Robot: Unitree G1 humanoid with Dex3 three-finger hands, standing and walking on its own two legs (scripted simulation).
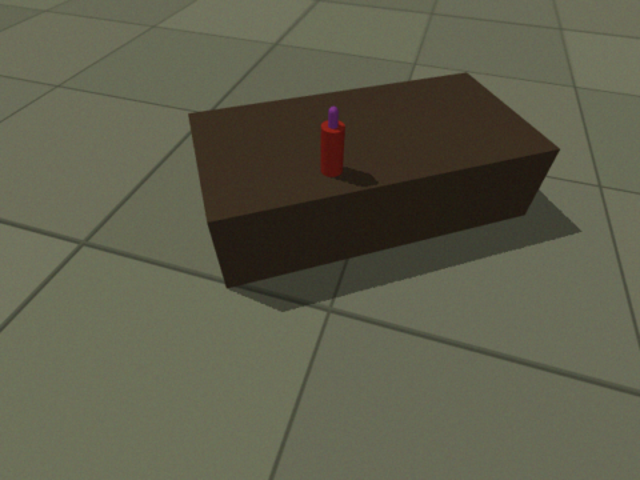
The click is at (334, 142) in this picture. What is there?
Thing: necked bottle
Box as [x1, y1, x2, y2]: [321, 106, 344, 176]
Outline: 334,106 329,108 328,119 321,124 321,172 328,176 338,175 342,171 344,124 337,119 338,110
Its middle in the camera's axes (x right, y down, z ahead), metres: +0.02 -0.33 +1.34
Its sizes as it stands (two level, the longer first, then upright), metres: 0.080 0.080 0.250
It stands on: a support 0.36 m high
